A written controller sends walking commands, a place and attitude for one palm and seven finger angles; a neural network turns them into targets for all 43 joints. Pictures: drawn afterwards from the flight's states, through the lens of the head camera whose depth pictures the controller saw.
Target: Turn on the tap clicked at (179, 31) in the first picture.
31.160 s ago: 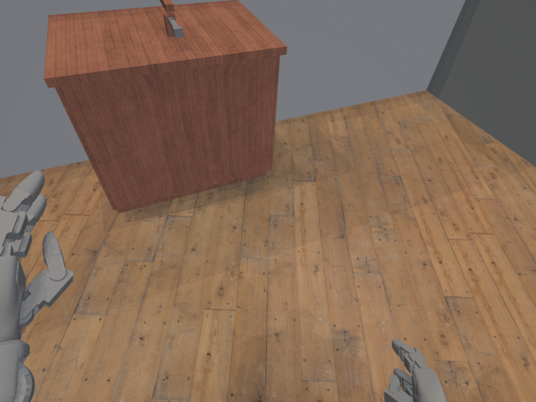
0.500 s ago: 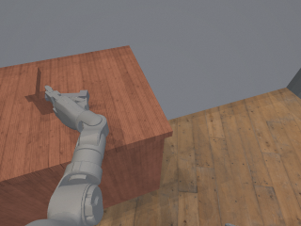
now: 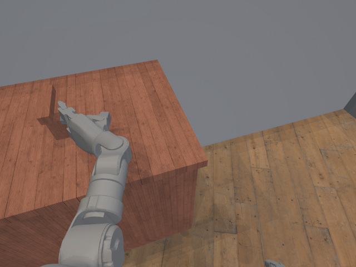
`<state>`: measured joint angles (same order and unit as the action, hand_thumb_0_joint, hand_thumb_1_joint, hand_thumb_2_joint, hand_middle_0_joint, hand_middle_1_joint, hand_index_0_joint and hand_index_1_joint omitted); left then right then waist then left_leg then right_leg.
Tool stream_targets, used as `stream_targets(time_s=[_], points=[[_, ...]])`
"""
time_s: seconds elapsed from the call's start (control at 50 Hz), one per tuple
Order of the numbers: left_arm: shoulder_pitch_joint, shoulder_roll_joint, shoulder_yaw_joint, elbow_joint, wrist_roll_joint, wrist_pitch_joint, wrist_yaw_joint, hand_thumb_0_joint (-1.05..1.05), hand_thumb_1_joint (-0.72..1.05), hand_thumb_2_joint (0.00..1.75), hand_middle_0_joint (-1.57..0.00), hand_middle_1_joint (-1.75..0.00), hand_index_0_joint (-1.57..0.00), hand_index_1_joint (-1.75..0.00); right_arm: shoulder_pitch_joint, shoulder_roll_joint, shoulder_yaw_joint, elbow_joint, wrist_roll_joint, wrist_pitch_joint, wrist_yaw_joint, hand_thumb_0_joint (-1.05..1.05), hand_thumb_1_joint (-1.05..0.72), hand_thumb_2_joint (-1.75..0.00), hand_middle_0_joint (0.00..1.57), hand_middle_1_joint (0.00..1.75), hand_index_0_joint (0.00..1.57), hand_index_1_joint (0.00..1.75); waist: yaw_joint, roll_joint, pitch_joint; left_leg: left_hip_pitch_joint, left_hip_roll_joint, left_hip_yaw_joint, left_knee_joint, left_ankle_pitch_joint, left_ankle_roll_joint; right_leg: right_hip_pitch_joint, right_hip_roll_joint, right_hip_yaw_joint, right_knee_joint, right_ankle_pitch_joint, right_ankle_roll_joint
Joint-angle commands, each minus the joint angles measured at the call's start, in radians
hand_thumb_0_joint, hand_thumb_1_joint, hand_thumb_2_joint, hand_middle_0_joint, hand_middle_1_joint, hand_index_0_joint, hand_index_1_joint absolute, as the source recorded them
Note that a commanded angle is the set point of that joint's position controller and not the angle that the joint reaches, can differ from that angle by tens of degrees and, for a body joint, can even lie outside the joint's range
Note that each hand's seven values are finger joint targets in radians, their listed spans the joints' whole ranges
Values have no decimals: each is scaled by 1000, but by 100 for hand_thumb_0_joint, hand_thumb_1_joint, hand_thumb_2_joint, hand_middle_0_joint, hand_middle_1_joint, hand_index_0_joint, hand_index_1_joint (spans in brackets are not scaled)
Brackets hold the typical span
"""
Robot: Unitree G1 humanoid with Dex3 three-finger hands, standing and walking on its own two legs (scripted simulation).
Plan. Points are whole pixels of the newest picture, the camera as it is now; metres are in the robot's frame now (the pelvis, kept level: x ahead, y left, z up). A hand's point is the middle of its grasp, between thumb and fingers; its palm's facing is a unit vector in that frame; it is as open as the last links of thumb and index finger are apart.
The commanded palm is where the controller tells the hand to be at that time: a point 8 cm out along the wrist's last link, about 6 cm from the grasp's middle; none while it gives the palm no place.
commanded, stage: lift the hand up off the lever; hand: left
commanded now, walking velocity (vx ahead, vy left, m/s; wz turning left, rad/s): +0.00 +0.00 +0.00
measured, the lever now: (105, 118) +0.49 +0.23 +0.05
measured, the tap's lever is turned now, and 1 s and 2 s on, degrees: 74 74 74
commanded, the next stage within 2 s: draw the hand back beside the body in 0.46 s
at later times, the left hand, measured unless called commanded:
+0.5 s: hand (108, 118) +0.42 +0.18 +0.12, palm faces +0.80 -0.58 -0.13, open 7.8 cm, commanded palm +0.36 +0.20 +0.13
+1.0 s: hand (82, 147) +0.32 +0.20 +0.14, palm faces +0.30 -0.92 -0.25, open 7.7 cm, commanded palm +0.28 +0.24 +0.15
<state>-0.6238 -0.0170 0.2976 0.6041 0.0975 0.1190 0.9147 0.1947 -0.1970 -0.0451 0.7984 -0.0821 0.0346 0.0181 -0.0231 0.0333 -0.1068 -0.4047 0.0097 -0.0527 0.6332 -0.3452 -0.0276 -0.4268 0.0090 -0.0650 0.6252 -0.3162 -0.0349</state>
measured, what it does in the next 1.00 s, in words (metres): stands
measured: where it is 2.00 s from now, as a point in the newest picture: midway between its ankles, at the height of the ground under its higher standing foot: outside the picture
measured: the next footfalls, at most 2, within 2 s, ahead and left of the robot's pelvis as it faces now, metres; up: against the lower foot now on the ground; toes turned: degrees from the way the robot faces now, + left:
none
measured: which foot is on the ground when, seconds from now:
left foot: down 0.00-1.00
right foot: down 0.00-1.00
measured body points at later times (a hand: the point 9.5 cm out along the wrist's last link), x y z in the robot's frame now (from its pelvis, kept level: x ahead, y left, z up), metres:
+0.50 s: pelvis +0.01 -0.01 +0.00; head +0.02 -0.02 +0.45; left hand +0.37 +0.21 +0.13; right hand +0.15 -0.24 -0.12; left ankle -0.02 +0.14 -0.72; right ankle +0.00 -0.10 -0.72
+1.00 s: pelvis +0.00 +0.00 +0.02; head -0.01 -0.02 +0.47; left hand +0.29 +0.25 +0.16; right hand +0.15 -0.25 -0.09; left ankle -0.02 +0.14 -0.72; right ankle +0.00 -0.10 -0.72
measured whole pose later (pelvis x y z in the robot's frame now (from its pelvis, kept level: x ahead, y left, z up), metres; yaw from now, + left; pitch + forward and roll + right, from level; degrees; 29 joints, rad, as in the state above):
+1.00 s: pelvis +0.00 +0.00 +0.02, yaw -2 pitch -4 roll +0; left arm -0.03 0.29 0.13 0.07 -0.07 -0.03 0.17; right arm 0.20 -0.25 -0.02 0.68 0.02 -0.02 -0.06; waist 0.02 0.06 0.03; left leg -0.07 0.02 -0.01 0.40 -0.26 -0.02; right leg -0.12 0.02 -0.02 0.42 -0.24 -0.03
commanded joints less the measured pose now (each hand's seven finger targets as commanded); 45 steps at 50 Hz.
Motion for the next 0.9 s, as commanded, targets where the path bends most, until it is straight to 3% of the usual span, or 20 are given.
stream_targets(time_s=[0.0,0.08,0.12,0.16,0.22,0.34,0.42,0.54,0.56,0.58,0.62,0.64,0.66,0.7,0.72,0.74,0.76,0.78,0.82,0.88], points=[[-422,89,-77,-244,40,-30,2,0,90,90,-15,-15,-15,-15,-76,-112,-31,-125,5,-40,-6,0,-90,-90,20,30,20,30,5,-63,-274,79,-15,56,-58,346,11,211,-17,-10,-79,318,3],[-464,106,-68,-256,38,-19,5,0,90,90,-15,-15,-15,-15,-99,-111,-25,-118,6,-47,-13,0,-90,-90,20,30,20,30,5,-75,-260,80,-19,57,-67,306,17,207,-21,-3,-99,277,6],[-435,137,-44,-283,41,-16,4,0,90,90,-15,-15,-15,-15,-103,-113,-32,-117,4,-46,-19,0,-90,-90,20,30,20,30,24,-51,-296,98,-18,56,-69,335,10,228,-17,-3,-92,297,2],[-454,77,-103,-300,47,-5,1,0,90,90,-15,-15,-15,-15,-104,-103,-26,-117,5,-47,-14,0,-90,-90,20,30,20,30,13,-22,-289,120,-14,56,-66,379,2,223,-20,-10,-81,335,-2],[-400,130,-44,-265,30,17,-2,0,90,90,-15,-15,-15,-15,-114,-114,-29,-117,9,-43,-21,0,-90,-90,20,30,20,30,26,-88,-278,102,-18,58,-74,354,11,245,-21,-6,-99,333,6],[-456,64,-108,-256,36,33,-4,0,90,90,-15,-15,-15,-15,-134,-105,-19,-113,15,-48,-21,0,-90,-90,20,30,20,30,13,-48,-243,112,-18,57,-85,314,10,204,-25,-4,-115,269,4],[-455,120,-56,-272,41,23,4,0,90,90,-15,-15,-15,-15,-121,-108,-26,-112,9,-48,-25,0,-90,-90,20,30,20,30,31,-64,-294,112,-20,57,-79,351,8,242,-24,-1,-102,327,5],[-436,116,-55,-283,44,28,2,0,90,90,-15,-15,-15,-15,-113,-106,-26,-122,11,-42,-24,0,-90,-90,20,30,20,30,29,-79,-317,111,-19,64,-71,388,12,264,-31,-1,-87,399,10],[-365,104,-234,-384,92,18,-160,0,90,90,-15,-15,-15,-15,-90,-128,-35,-143,14,-12,-44,0,-90,-90,20,30,20,30,-17,-136,-337,154,-21,82,-60,440,34,298,-27,24,-53,523,9],[-316,191,-143,-421,64,7,-229,0,90,90,-15,-16,-15,-16,-80,-128,-40,-173,31,-3,-59,0,-90,-90,20,30,20,30,7,-107,-365,173,-22,89,-65,468,44,344,-27,31,-63,591,8],[-190,238,-133,-516,10,-16,-358,0,90,90,-15,-16,-15,-16,-83,-120,-28,-205,52,14,-85,0,-90,-90,20,30,20,30,32,-59,-356,198,-21,81,-87,485,45,398,-23,44,-75,624,7],[-125,218,-156,-522,-27,-30,-426,0,90,90,-16,-16,-16,-16,-81,-114,-18,-217,63,16,-90,0,-90,-90,20,30,20,30,31,-86,-307,197,-19,80,-101,473,47,398,-21,43,-86,628,11],[-39,257,-120,-513,-71,-47,-495,0,90,90,-16,-17,-16,-17,-83,-115,-10,-225,76,19,-98,0,-90,-90,20,30,20,30,40,-128,-249,182,-13,78,-115,446,49,402,-18,46,-101,626,14],[43,289,-60,-582,-140,-58,-545,0,90,90,-16,-17,-16,-17,-119,-108,2,-260,97,16,-111,0,-90,-90,20,30,20,30,73,-107,-230,186,-16,86,-147,398,50,438,-21,59,-138,587,24],[87,310,-28,-612,-155,-53,-538,0,90,90,-16,-18,-16,-18,-142,-103,8,-267,100,14,-114,0,-90,-90,20,30,20,30,96,-38,-215,194,-19,87,-161,387,46,443,-19,59,-150,539,17],[113,296,-37,-660,-160,-46,-524,0,90,90,-16,-18,-16,-18,-159,-96,15,-276,106,7,-110,0,-90,-90,20,30,20,30,96,-32,-190,197,-16,90,-171,384,44,436,-20,57,-161,511,18],[239,484,-32,-606,-121,-87,-612,0,90,90,-16,-18,-16,-18,-76,-117,-1,-232,90,-10,-87,0,-90,-90,20,30,20,30,37,-65,-142,232,-1,83,-200,364,48,423,-32,64,-172,532,30],[265,480,-21,-637,-142,-119,-657,0,90,90,-16,-19,-16,-19,-89,-117,-1,-260,97,-22,-79,0,-90,-90,20,30,20,30,57,-63,-135,226,-8,92,-217,377,53,444,-28,63,-182,528,26],[184,483,-69,-781,-148,-180,-711,0,90,90,-16,-19,-16,-19,-117,-116,-2,-281,102,-53,-77,0,-90,-90,20,30,20,30,44,65,-103,289,-15,99,-235,367,50,414,-23,68,-215,464,18],[193,453,-125,-812,-151,-229,-741,0,90,90,-17,-20,-17,-20,-130,-126,0,-288,98,-97,-74,0,-90,-90,20,30,20,30,27,1,-59,329,-13,88,-261,331,53,376,-9,61,-253,386,18]])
